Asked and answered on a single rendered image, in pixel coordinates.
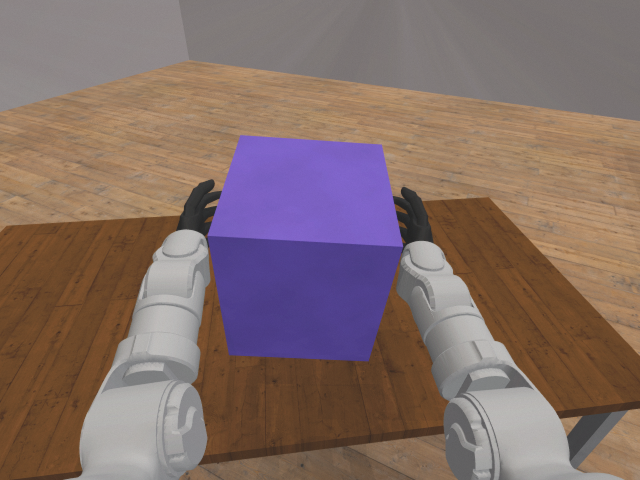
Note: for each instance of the carton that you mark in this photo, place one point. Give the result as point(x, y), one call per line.
point(305, 243)

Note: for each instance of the right robot forearm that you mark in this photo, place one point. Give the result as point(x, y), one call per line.
point(464, 354)

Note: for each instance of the left robot hand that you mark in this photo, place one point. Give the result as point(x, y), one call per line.
point(195, 213)

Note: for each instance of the left robot forearm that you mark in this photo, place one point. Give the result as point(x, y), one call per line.
point(162, 340)

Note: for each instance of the right robot upper arm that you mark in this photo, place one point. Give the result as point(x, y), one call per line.
point(507, 434)

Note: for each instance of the right robot hand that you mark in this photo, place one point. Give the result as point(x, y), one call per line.
point(416, 221)

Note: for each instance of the table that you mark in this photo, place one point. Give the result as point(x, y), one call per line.
point(68, 292)

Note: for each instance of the left robot upper arm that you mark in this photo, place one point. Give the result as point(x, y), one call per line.
point(153, 431)

